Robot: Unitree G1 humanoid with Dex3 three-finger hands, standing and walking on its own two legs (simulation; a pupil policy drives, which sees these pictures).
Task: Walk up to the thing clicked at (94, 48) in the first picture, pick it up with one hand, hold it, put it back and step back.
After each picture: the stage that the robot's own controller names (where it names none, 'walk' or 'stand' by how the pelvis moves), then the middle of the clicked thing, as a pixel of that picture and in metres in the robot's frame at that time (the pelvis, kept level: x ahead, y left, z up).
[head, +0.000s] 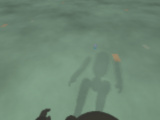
stand; (95, 47) +1.68 -0.13 -0.72
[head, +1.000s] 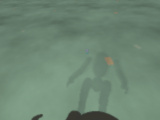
walk; (87, 51) +1.56 +0.18 -0.70
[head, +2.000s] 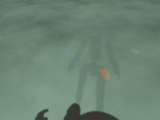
walk; (77, 63) +1.06 +0.29 -0.72
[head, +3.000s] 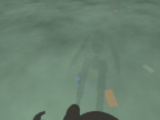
walk; (78, 80) +0.67 +0.20 -0.72
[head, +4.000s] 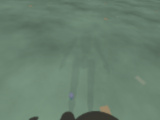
walk; (71, 96) +0.45 +0.16 -0.70
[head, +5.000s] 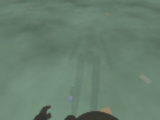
stand; (70, 99) +0.38 +0.22 -0.72
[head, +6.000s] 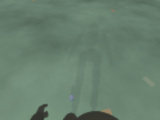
stand; (71, 98) +0.35 +0.18 -0.71
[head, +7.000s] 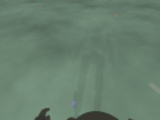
stand; (73, 104) +0.32 +0.17 -0.73
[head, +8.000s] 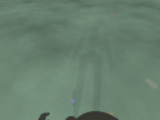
stand; (73, 102) +0.34 +0.19 -0.72
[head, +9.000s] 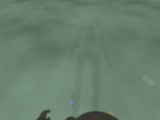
stand; (72, 103) +0.32 +0.20 -0.72
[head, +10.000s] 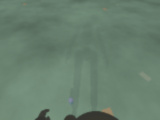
stand; (71, 101) +0.32 +0.21 -0.72
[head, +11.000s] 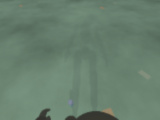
stand; (70, 103) +0.29 +0.22 -0.72
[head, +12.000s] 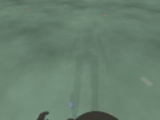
stand; (71, 105) +0.31 +0.20 -0.73
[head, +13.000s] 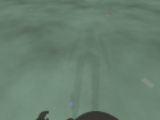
stand; (71, 105) +0.31 +0.19 -0.73
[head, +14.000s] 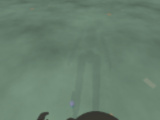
go down; (72, 104) +0.32 +0.19 -0.73
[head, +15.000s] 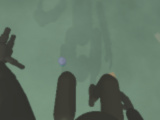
go down; (62, 62) +0.43 +0.19 -0.32
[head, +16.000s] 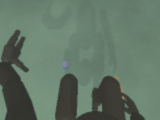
approach; (65, 65) +0.43 +0.18 -0.31
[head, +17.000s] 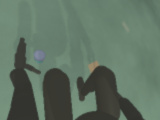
close in; (39, 57) +0.43 +0.22 -0.23
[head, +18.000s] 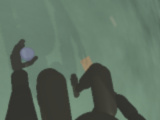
close; (27, 55) +0.42 +0.24 -0.23
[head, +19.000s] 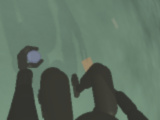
lift; (33, 58) +0.40 +0.21 -0.23
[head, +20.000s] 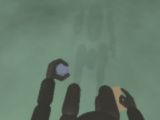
lift; (63, 72) +0.33 +0.18 -0.02
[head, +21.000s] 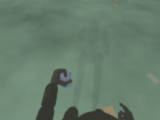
hold; (66, 80) +0.30 +0.17 -0.01
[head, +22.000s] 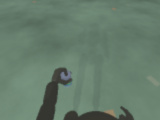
hold; (66, 79) +0.31 +0.17 -0.01
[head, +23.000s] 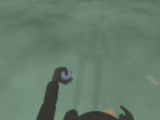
crouch; (66, 78) +0.32 +0.17 -0.01
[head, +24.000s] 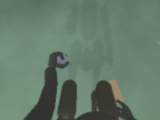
crouch; (63, 62) +0.42 +0.17 -0.10
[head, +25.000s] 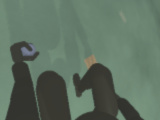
lower; (29, 53) +0.43 +0.23 -0.24
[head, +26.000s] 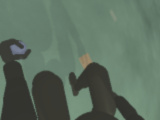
lower; (19, 51) +0.44 +0.26 -0.24
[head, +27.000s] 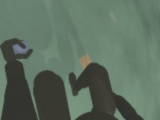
lower; (21, 50) +0.44 +0.25 -0.24
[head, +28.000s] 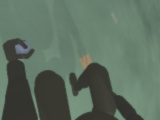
lower; (23, 50) +0.44 +0.25 -0.24
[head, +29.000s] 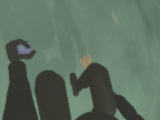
loosen; (25, 51) +0.44 +0.24 -0.24
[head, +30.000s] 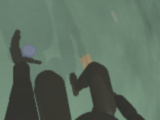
withdraw; (28, 53) +0.43 +0.22 -0.24
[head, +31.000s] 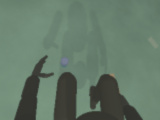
walk; (64, 62) +0.44 +0.18 -0.29
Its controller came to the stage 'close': yes
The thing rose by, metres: 0.72
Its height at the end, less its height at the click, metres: +0.00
